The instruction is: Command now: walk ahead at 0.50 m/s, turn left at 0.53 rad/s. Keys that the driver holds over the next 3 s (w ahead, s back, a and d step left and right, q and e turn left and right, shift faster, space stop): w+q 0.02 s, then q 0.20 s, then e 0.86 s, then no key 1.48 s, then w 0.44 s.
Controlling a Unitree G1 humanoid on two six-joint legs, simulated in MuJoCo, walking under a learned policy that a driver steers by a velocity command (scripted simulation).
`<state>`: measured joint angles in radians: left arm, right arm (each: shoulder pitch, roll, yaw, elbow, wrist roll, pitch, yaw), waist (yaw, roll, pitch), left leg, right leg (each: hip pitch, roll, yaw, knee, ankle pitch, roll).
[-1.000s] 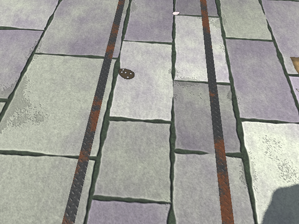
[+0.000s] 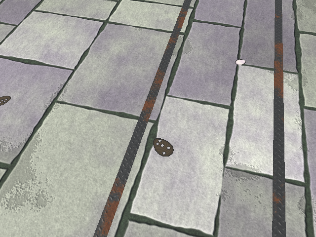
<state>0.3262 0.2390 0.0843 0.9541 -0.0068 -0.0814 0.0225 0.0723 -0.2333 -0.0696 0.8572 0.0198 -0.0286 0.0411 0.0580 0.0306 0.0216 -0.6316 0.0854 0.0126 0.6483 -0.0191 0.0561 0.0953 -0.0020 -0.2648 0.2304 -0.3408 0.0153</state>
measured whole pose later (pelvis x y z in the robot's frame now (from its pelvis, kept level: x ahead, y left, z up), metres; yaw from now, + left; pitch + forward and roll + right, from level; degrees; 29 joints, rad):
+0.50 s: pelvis +0.21 +0.04 +0.01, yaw +7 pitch +2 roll +2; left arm 0.15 0.26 0.06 0.85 -0.01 -0.03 0.01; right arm 0.14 -0.23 -0.04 0.85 -0.02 -0.03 -0.01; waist 0.00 -0.05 0.02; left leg -0.16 -0.11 0.02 0.36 -0.22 0.09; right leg -0.51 -0.08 0.04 0.68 -0.15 0.03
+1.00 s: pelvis +0.26 +0.05 +0.00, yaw -10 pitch +3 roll +1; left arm 0.15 0.32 0.09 0.73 -0.02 0.04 0.04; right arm 0.11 -0.29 -0.08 0.79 0.01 0.00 -0.02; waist 0.02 -0.01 0.03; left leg -0.33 -0.04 -0.09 0.56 -0.29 -0.06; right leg -0.36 0.08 0.21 0.50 -0.18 0.00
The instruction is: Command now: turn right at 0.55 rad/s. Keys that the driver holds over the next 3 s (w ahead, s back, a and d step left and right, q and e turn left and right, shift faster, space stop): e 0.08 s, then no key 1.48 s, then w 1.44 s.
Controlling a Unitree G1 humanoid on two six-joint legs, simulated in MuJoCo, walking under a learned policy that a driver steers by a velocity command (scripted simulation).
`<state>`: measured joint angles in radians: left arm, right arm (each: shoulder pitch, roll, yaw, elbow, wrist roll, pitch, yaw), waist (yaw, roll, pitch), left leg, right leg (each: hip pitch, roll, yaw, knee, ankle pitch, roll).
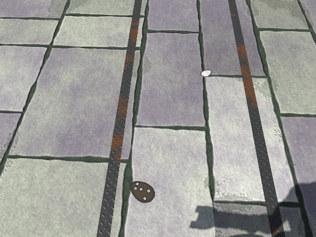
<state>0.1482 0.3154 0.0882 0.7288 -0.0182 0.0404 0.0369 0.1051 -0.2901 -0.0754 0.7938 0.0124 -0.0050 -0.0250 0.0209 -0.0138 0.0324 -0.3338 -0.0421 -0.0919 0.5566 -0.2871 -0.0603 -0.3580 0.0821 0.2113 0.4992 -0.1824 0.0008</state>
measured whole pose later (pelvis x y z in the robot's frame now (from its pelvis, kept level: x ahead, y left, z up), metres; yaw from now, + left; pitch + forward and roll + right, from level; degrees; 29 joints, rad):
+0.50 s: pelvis +0.00 -0.01 +0.00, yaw -8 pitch +0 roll +0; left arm 0.17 0.25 0.04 0.73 0.02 0.03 0.01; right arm 0.21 -0.28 -0.04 0.83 -0.02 -0.01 -0.01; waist -0.04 0.03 0.03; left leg -0.23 0.05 0.01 0.50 -0.26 -0.04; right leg -0.21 0.02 0.03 0.50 -0.28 -0.01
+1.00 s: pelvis +0.00 -0.02 +0.00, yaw -9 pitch -2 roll +0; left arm 0.19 0.25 0.03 0.88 0.01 0.00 0.01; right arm 0.21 -0.26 -0.04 0.98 -0.01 0.00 -0.04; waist -0.02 0.00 0.04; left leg -0.18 0.06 0.01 0.47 -0.27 -0.06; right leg -0.18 0.02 0.03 0.50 -0.29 -0.02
